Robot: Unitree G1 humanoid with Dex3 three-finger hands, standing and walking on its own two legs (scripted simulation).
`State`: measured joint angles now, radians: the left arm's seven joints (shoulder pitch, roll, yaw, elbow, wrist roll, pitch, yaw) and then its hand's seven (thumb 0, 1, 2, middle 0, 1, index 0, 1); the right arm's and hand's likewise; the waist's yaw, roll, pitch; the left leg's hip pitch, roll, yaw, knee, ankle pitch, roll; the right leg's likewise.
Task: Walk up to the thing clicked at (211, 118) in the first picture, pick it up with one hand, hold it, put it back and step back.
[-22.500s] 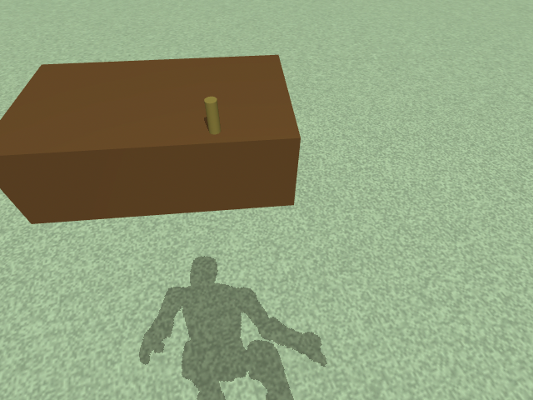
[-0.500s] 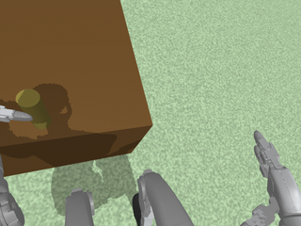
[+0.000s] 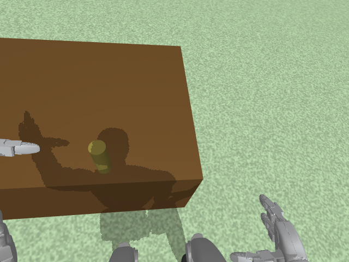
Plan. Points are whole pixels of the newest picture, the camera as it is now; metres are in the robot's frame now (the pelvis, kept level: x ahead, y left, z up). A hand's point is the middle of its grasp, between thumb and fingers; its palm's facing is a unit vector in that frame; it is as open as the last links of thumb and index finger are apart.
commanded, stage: home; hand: left
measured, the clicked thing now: (101, 158) +0.46 +0.18 -0.19
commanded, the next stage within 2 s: none
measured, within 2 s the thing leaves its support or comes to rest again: neither
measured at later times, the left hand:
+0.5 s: hand (69, 218) +0.24 +0.19 -0.01, palm faces +0.17 -0.95 -0.25, open 17.3 cm
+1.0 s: hand (88, 242) +0.20 +0.15 -0.02, palm faces +0.12 -0.96 -0.24, open 17.5 cm
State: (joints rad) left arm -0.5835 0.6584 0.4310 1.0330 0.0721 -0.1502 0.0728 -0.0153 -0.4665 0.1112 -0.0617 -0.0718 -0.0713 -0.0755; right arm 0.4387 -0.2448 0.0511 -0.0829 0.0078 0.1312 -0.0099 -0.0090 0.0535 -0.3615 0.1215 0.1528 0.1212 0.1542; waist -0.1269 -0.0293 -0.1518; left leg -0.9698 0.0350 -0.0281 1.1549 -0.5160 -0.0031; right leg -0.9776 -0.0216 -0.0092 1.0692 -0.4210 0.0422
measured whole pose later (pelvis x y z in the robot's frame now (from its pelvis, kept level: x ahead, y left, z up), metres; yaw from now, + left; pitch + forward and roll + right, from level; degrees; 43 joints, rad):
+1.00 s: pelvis +0.03 -0.02 +0.03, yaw +1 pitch +9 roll +1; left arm 0.44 0.19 -0.01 0.11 -0.02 0.03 0.09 -0.01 -0.55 0.06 -0.05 -0.05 -0.06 -0.06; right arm 0.46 -0.19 -0.01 0.05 0.04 0.11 -0.09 0.01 -0.89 -0.90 0.21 0.30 0.21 0.30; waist 0.00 0.00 -0.11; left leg -0.61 0.02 -0.01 0.94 -0.48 -0.03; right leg -0.66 -0.04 0.00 0.95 -0.44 0.02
